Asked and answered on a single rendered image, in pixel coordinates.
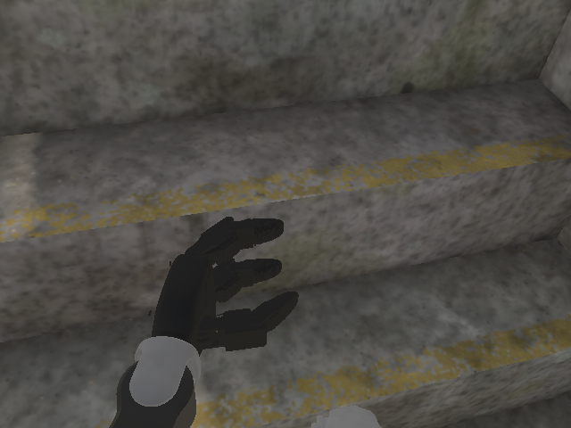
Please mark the robot right thigh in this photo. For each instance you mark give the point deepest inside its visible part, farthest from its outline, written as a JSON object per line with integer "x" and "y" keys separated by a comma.
{"x": 347, "y": 417}

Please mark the robot left forearm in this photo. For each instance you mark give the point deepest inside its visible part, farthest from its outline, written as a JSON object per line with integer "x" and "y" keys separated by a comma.
{"x": 158, "y": 390}

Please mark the robot left hand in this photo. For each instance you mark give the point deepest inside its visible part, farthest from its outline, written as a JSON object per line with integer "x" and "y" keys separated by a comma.
{"x": 186, "y": 308}

